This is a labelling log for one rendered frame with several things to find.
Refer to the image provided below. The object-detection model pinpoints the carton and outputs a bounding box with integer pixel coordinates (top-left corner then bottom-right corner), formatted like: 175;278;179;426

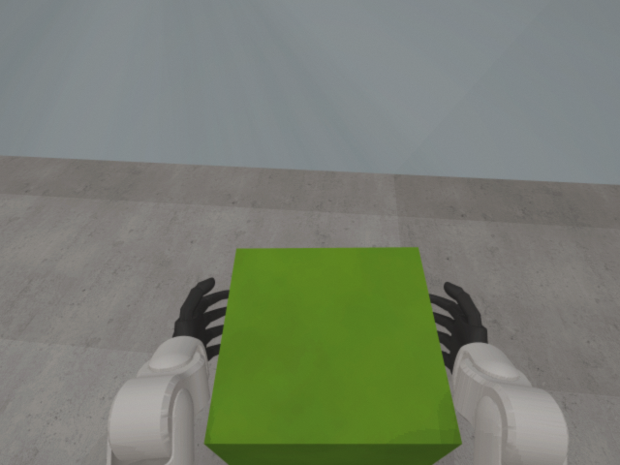
204;247;462;465

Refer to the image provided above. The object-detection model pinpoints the robot left forearm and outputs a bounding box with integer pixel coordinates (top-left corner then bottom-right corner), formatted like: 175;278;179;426
107;336;210;465

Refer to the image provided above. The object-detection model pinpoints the robot left hand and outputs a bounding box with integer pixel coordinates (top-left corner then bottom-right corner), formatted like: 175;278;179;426
172;277;230;361

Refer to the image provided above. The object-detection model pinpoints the robot right hand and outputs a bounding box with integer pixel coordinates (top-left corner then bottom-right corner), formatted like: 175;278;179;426
429;282;488;375

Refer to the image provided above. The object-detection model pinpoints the robot right forearm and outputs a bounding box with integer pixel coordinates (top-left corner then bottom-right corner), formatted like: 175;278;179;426
451;342;569;465

